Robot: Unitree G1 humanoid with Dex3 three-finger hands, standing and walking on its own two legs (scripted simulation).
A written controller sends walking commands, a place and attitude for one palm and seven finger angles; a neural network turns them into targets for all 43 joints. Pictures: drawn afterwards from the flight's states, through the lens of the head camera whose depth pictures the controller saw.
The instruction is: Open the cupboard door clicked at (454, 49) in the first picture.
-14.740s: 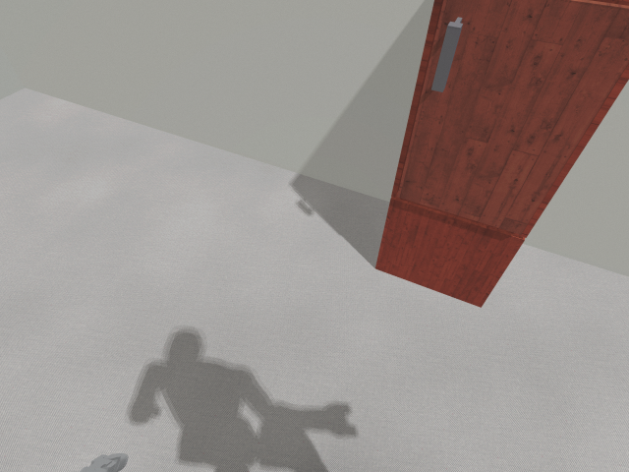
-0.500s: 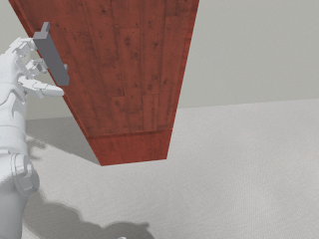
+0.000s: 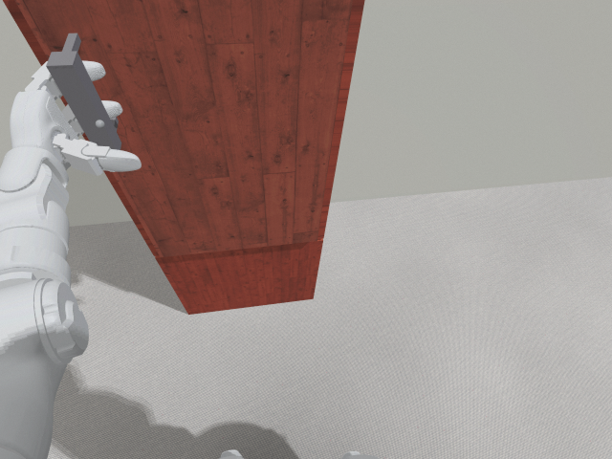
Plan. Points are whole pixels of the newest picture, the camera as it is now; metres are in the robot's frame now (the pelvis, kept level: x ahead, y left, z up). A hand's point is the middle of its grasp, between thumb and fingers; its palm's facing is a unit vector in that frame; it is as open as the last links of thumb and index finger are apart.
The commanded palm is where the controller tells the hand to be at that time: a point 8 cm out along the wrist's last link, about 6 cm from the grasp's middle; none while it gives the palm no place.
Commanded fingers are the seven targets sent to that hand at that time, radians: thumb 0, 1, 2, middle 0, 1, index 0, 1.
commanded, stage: slide the fingers in behind the handle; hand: left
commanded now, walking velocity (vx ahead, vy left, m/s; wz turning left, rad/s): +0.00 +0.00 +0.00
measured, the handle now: (92, 98) +0.55 +0.24 +0.15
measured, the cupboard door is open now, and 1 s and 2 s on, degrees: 0 0 11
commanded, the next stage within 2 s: close the thumb around the handle in 0.36 s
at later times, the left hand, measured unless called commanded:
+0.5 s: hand (96, 123) +0.51 +0.23 +0.14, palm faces +0.06 -1.00 +0.03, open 14.0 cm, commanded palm +0.48 +0.27 +0.14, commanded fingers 0.00 -0.33 0.37 -0.31 -1.22 -0.31 -1.22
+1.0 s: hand (103, 125) +0.50 +0.22 +0.14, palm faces +0.08 -1.00 +0.01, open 6.8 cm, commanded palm +0.48 +0.26 +0.14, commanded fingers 0.00 0.90 0.90 -0.40 -1.35 -0.40 -1.35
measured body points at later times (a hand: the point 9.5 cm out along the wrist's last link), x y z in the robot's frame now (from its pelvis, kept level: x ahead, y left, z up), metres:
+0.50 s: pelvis +0.01 +0.01 +0.00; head +0.09 +0.02 +0.44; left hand +0.50 +0.28 +0.14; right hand +0.02 -0.27 -0.11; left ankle +0.02 +0.11 -0.71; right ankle -0.02 -0.11 -0.71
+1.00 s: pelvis +0.01 +0.00 +0.00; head +0.08 +0.01 +0.44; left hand +0.49 +0.27 +0.15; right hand +0.03 -0.26 -0.12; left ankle +0.02 +0.12 -0.71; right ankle -0.02 -0.11 -0.71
